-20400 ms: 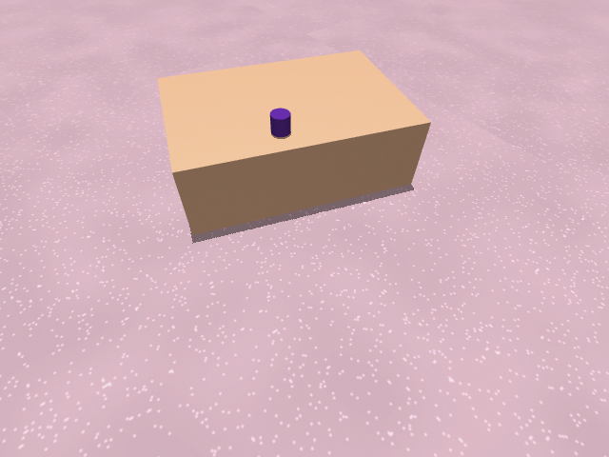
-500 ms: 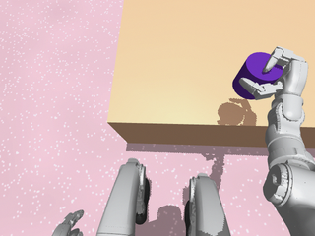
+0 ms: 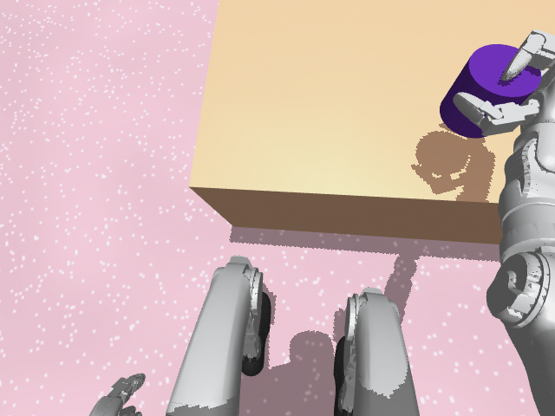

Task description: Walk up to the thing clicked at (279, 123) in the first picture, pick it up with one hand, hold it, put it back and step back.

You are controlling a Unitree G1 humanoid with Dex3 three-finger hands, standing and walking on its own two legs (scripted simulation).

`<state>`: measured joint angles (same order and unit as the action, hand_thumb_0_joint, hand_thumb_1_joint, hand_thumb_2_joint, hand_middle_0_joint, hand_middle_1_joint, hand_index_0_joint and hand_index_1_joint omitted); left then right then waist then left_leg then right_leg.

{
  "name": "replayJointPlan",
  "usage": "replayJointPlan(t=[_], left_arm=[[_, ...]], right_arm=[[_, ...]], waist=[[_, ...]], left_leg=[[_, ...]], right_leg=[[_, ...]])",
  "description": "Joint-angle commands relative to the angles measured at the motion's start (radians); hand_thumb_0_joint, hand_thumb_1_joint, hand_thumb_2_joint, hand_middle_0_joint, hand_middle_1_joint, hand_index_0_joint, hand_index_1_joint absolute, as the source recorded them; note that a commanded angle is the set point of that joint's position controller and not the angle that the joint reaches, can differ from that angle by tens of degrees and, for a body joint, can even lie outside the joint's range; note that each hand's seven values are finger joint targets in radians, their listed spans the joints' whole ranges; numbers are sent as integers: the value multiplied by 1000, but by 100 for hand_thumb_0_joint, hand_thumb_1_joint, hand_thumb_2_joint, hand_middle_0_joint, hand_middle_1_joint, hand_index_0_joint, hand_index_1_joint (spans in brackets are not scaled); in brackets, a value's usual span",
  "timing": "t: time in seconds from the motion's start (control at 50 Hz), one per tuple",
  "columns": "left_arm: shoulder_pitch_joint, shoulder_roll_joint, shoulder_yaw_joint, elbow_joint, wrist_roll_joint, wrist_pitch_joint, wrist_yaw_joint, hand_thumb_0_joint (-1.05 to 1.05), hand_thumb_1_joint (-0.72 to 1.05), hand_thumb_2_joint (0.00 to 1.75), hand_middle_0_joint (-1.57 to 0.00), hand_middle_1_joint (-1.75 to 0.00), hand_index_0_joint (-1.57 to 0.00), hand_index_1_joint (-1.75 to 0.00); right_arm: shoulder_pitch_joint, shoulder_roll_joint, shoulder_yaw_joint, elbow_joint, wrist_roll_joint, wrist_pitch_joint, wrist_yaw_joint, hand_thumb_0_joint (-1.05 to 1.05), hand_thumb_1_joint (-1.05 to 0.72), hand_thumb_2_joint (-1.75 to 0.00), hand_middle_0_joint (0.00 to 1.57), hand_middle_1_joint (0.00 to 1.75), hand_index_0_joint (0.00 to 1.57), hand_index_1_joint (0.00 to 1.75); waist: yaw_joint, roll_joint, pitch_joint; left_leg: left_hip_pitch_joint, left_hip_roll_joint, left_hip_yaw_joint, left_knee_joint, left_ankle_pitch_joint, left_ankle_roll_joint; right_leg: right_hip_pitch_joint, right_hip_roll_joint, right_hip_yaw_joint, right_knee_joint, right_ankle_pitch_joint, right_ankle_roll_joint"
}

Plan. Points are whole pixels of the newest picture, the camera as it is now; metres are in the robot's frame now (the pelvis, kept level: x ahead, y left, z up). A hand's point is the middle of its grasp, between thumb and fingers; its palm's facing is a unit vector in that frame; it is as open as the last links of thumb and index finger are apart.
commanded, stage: crouch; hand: right
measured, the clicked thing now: (485, 93) +0.55 -0.20 -0.01
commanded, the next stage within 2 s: lower in 0.08 s
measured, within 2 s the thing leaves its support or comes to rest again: rests again in 1.74 s
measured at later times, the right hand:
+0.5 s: hand (481, 100) +0.56 -0.20 -0.04, palm faces +0.18 +0.98 -0.01, open 6.9 cm
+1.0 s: hand (467, 107) +0.57 -0.20 -0.08, palm faces +0.17 +0.98 -0.02, open 7.0 cm
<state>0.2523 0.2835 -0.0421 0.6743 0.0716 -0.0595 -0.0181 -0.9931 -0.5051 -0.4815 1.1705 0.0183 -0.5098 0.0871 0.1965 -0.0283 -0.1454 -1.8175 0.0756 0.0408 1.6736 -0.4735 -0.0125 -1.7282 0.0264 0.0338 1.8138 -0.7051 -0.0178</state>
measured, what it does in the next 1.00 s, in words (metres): lowers itself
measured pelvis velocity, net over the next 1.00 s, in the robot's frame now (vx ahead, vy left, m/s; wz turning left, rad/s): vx -0.02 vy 0.00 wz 0.00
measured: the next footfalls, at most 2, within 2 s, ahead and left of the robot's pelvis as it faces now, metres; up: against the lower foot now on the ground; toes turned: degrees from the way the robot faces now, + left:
none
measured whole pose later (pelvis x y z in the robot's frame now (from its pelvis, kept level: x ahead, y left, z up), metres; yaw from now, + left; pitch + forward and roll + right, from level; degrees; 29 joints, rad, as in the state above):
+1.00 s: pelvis -0.02 +0.00 -0.09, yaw +0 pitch +37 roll +5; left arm 0.27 0.32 -0.09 0.64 0.09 0.01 -0.05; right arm -1.18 -0.63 -0.50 1.25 -0.05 -0.48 0.07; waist 0.27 -0.02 -0.07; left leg -2.11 0.10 0.04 1.94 -0.48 -0.02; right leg -2.03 0.05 0.05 2.11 -0.73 -0.02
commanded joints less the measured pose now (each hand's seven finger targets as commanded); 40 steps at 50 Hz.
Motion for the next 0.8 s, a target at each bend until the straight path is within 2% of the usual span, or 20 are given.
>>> replayJointPlan(t=[0.0,0.08,0.1,0.14,0.16,0.18,0.22,0.28,0.32,0.4,0.42,0.44,0.48,0.5,0.56,0.62,0.7,0.72,0.76,0.78], left_arm=[[203,203,62,-29,-7,-11,8,0,87,91,-20,-30,-19,-31],[219,217,69,-30,-9,-2,9,0,88,91,-20,-29,-19,-30],[210,210,64,-32,-8,-2,9,0,88,91,-20,-29,-19,-30],[220,228,75,-34,-7,2,11,0,89,90,-20,-29,-19,-30],[216,230,75,-31,-7,3,10,0,89,90,-20,-29,-19,-30],[219,219,70,-37,-7,5,10,0,87,91,-20,-30,-19,-31],[224,209,58,-21,-7,4,10,0,87,91,-20,-30,-19,-31],[223,222,63,-12,-2,7,3,0,87,91,-20,-30,-19,-31],[222,231,67,-26,4,11,1,0,88,90,-20,-30,-19,-31],[239,233,60,-32,8,18,-8,0,87,91,-20,-30,-19,-31],[224,237,54,-42,7,18,-8,0,88,90,-20,-30,-19,-31],[231,236,59,-34,6,21,-6,0,87,91,-20,-30,-19,-31],[245,260,70,-18,8,25,-4,0,87,91,-20,-30,-19,-31],[234,233,46,-27,7,29,-9,0,87,91,-20,-30,-19,-31],[252,283,74,-10,9,35,-6,0,87,91,-20,-30,-19,-31],[248,254,53,-21,11,39,-6,0,88,90,-20,-30,-19,-31],[248,258,41,-14,6,44,-9,0,89,90,-20,-30,-19,-31],[256,281,60,-10,9,45,-6,0,88,90,-20,-30,-19,-31],[254,254,31,-27,8,50,-12,0,89,90,-20,-30,-19,-31],[254,286,49,-5,11,53,-11,0,88,90,-20,-30,-19,-31]], right_arm=[[-464,-267,-27,-244,25,-81,2,0,-17,-132,131,144,135,144],[-497,-290,-36,-253,16,-73,0,0,-14,-131,130,144,134,144],[-499,-261,-9,-250,15,-71,4,0,-16,-131,130,144,134,144],[-511,-298,-33,-261,12,-68,0,0,-16,-132,132,146,136,146],[-499,-272,-12,-229,8,-62,5,0,-17,-132,131,145,135,145],[-537,-308,-23,-272,10,-67,2,0,-18,-131,128,143,133,143],[-489,-250,-5,-192,17,-61,6,0,-14,-128,126,141,131,141],[-437,-254,-23,-100,18,-69,11,0,-16,-129,128,142,133,142],[-497,-323,-43,-180,3,-87,11,0,-15,-132,130,145,134,145],[-518,-301,-31,-193,3,-103,19,0,-14,-130,129,143,133,143],[-515,-307,-35,-152,0,-99,20,0,-16,-132,130,145,135,145],[-603,-342,-40,-256,2,-110,19,0,-14,-132,129,145,134,145],[-582,-317,-24,-194,-4,-99,14,0,-15,-132,129,144,134,144],[-636,-324,-20,-261,-3,-108,10,0,-17,-132,129,144,134,144],[-585,-334,-25,-159,-18,-85,2,0,-17,-132,130,144,134,144],[-659,-365,-20,-228,-24,-86,-1,0,-17,-128,126,140,130,140],[-658,-367,-34,-202,-20,-76,-5,0,-20,-128,128,141,132,141],[-578,-341,-20,-117,-27,-62,-4,0,-21,-129,129,142,133,142],[-645,-355,-25,-187,-32,-70,-6,0,-20,-129,129,142,133,142],[-576,-348,-28,-97,-35,-57,-6,0,-19,-131,130,143,134,143]], waist=[[10,-171,-712],[24,-160,-712],[26,-177,-714],[21,-175,-752],[28,-184,-730],[21,-196,-740],[46,-150,-673],[44,-137,-606],[31,-156,-657],[45,-193,-738],[45,-189,-731],[49,-222,-752],[67,-220,-736],[60,-244,-748],[71,-229,-728],[68,-234,-778],[73,-231,-746],[84,-212,-720],[88,-216,-730],[84,-221,-666]], left_leg=[[520,-26,-17,-108,184,59],[506,-26,-15,-105,164,55],[484,-24,-14,-95,160,56],[509,-26,-13,-90,177,58],[473,-26,-11,-87,162,58],[492,-25,-17,-92,156,57],[458,-24,-13,-74,167,55],[413,-23,-12,-39,165,56],[425,-22,-22,-27,153,55],[458,-15,-22,18,220,56],[427,-17,-19,20,190,54],[411,-14,-22,21,179,53],[370,-11,-11,39,166,52],[336,-10,-10,52,170,53],[309,-9,0,57,128,50],[356,-8,-10,64,125,46],[307,-6,2,90,127,48],[306,-9,7,96,128,48],[301,-4,7,113,161,48],[252,-4,11,119,123,49]], right_leg=[[305,-3,16,-258,289,10],[286,-4,21,-253,262,8],[296,-4,24,-251,264,10],[305,-3,21,-242,284,11],[311,-6,25,-238,276,12],[286,-2,13,-234,260,8],[241,-4,15,-209,263,8],[155,-2,9,-169,260,5],[137,1,0,-150,243,1],[158,7,-6,-118,306,7],[159,6,-2,-112,286,6],[166,7,-3,-108,274,5],[178,4,8,-104,268,11],[206,2,15,-103,284,15],[203,2,25,-101,244,15],[145,9,-4,-67,217,6],[132,9,13,-64,230,11],[114,9,12,-51,231,9],[113,8,16,-41,263,13],[102,6,23,-41,235,14]])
